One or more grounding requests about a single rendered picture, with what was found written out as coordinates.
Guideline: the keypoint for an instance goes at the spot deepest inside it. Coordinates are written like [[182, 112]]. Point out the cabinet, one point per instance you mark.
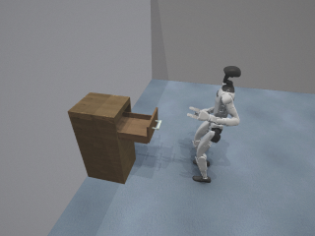
[[93, 121]]

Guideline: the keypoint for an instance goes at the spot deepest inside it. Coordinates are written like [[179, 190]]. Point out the robot left foot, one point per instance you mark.
[[200, 179]]

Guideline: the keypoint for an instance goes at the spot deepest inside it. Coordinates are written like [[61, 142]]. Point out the robot right forearm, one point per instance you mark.
[[211, 109]]

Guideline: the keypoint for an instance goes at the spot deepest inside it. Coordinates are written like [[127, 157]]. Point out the robot right foot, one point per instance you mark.
[[208, 163]]

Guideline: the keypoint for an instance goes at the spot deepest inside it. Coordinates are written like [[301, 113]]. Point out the robot left upper arm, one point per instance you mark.
[[227, 101]]

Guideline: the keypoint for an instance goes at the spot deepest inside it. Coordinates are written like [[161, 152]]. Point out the handle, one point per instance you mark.
[[158, 125]]

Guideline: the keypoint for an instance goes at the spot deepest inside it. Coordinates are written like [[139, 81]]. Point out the robot foot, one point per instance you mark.
[[200, 179], [208, 163]]

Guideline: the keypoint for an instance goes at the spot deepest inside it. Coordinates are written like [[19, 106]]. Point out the robot left forearm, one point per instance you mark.
[[223, 121]]

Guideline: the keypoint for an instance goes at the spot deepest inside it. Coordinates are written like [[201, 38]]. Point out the drawer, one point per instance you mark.
[[136, 127]]

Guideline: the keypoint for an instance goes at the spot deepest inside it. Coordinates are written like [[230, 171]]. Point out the robot left hand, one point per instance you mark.
[[201, 116]]

